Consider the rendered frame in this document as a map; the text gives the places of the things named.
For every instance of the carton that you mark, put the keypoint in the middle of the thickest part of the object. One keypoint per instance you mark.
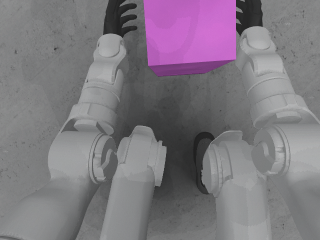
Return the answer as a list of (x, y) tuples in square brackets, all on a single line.
[(187, 37)]

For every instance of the right robot forearm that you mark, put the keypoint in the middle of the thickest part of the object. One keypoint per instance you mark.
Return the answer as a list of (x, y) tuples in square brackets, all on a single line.
[(266, 82)]

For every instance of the robot right upper arm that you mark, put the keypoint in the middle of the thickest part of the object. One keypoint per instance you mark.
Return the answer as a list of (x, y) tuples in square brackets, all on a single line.
[(289, 153)]

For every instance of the robot right shin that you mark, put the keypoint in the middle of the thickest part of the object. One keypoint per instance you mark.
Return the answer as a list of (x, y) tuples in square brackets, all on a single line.
[(232, 135)]

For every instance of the left robot forearm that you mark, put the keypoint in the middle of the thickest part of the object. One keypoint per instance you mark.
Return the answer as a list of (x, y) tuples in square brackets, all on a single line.
[(97, 107)]

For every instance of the robot left thigh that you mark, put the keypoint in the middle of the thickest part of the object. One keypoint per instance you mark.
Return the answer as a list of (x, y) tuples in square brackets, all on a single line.
[(132, 188)]

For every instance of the robot right hand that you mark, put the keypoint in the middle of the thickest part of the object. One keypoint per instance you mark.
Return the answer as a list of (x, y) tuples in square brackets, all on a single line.
[(252, 14)]

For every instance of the robot left hand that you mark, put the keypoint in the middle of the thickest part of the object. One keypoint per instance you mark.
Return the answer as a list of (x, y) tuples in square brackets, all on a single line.
[(113, 21)]

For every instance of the robot left upper arm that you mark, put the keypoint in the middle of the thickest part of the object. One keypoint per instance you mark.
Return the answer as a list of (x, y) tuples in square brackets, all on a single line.
[(79, 161)]

